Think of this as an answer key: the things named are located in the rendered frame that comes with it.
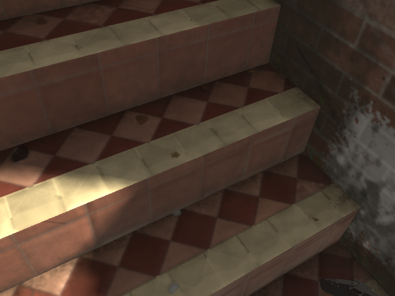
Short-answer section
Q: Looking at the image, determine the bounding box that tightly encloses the robot right hand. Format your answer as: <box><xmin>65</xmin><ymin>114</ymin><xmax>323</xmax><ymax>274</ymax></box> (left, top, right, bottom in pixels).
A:
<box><xmin>320</xmin><ymin>278</ymin><xmax>380</xmax><ymax>296</ymax></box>

